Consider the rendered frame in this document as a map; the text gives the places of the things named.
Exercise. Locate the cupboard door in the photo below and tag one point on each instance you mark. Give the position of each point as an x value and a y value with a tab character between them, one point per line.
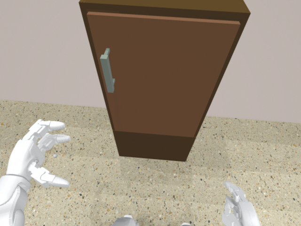
165	68

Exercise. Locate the left robot forearm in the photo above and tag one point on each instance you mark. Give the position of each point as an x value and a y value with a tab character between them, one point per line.
13	198

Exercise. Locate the handle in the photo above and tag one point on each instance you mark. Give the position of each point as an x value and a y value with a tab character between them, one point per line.
107	71

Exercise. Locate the robot right hand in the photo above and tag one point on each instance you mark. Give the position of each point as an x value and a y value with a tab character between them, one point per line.
244	212

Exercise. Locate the robot left hand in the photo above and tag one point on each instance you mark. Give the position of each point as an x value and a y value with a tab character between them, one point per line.
21	161

